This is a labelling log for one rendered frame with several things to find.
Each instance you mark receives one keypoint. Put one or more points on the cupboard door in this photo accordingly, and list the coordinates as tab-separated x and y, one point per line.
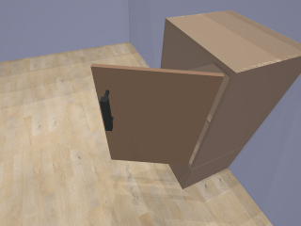
158	114

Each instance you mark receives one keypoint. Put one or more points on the handle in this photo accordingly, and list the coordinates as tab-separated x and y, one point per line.
106	111

